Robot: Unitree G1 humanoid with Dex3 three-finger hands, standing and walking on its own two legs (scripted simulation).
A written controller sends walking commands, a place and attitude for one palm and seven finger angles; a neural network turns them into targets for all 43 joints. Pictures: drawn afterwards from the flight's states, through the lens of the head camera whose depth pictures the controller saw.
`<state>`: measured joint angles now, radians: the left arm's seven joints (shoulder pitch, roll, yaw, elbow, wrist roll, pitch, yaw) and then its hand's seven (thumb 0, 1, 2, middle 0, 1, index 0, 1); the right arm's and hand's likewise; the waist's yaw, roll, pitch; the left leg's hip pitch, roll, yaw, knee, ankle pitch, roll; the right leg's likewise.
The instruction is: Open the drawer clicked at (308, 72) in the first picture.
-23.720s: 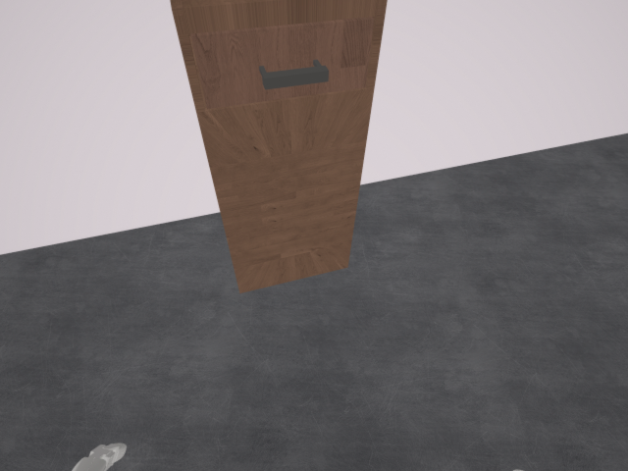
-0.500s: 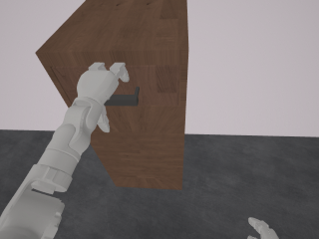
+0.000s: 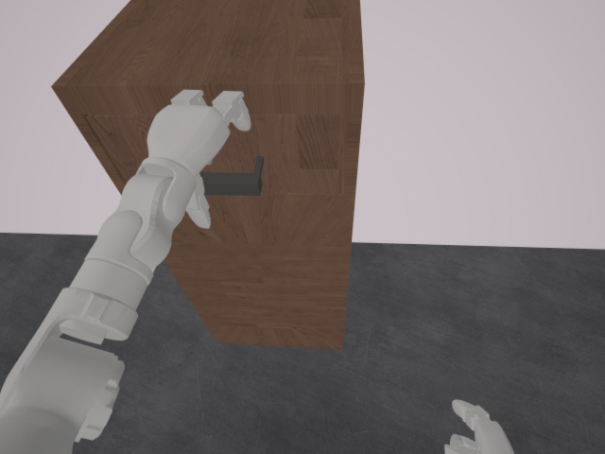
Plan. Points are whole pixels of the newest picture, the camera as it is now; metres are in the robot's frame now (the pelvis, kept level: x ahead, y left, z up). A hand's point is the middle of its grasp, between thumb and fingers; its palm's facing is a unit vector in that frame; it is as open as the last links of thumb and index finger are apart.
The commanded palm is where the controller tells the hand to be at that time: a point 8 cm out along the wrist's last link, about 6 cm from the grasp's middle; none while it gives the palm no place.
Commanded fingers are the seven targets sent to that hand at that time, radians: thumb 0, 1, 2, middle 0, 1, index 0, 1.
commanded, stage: re-aim the fingers above the handle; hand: left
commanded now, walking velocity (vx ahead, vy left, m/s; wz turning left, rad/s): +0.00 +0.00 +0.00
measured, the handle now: (218, 173) +0.50 +0.17 +0.08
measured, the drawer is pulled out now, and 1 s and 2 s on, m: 0.00 0.00 0.00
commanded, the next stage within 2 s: lower the fingers behind the handle in 0.28 s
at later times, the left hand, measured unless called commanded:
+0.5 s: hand (208, 164) +0.42 +0.14 +0.17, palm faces +0.18 -0.11 -0.98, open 13.8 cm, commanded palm +0.39 +0.18 +0.19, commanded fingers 0.00 -0.50 0.30 -0.30 -1.20 -0.30 -1.20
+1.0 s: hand (210, 201) +0.42 +0.16 +0.10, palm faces +0.06 -0.07 -1.00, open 14.0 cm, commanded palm +0.39 +0.18 +0.16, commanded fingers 0.00 -0.50 0.30 -0.30 -1.20 -0.30 -1.20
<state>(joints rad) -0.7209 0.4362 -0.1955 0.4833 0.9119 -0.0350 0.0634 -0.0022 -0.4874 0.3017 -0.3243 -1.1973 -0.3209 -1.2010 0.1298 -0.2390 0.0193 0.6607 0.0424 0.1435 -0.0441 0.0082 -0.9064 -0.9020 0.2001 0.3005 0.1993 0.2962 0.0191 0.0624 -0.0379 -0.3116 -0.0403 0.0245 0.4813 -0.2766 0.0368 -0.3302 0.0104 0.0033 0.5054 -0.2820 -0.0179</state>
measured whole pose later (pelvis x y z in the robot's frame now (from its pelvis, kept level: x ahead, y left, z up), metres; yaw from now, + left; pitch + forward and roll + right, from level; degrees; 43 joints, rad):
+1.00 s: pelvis -0.02 -0.01 -0.01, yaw +1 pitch +8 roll +1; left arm -0.68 0.40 -0.20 0.58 0.96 -0.03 0.10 0.00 -0.49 0.30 -0.32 -1.20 -0.29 -1.20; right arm 0.19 -0.26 -0.03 0.67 0.04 0.14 -0.03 0.01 -0.91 -0.90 0.20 0.30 0.20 0.30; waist 0.01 0.04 -0.06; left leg -0.41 -0.04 0.01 0.55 -0.28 0.03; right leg -0.42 0.01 -0.01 0.58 -0.29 -0.03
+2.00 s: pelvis -0.02 -0.01 -0.01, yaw +1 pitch +9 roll +0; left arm -0.72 0.40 -0.19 0.71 1.00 0.05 0.10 -0.01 -0.49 0.30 -0.29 -1.26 -0.32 -1.30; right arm 0.27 -0.25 -0.01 0.63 0.05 0.18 -0.04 0.01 -0.91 -0.90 0.20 0.30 0.20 0.30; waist 0.01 0.04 -0.11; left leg -0.46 -0.03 0.01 0.63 -0.32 0.03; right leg -0.47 0.02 -0.02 0.63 -0.32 -0.03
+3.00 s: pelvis +0.01 +0.00 +0.00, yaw +1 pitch +6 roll +0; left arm -0.56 0.46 -0.21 0.31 0.90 0.08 -0.10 -0.01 -0.49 0.30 -0.32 -1.20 -0.32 -1.20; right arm 0.13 -0.26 0.00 0.60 0.05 0.17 -0.02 0.01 -0.91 -0.90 0.20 0.30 0.20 0.30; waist 0.05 0.07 -0.07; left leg -0.32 -0.04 0.01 0.52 -0.30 0.04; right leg -0.32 0.01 -0.01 0.52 -0.31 -0.01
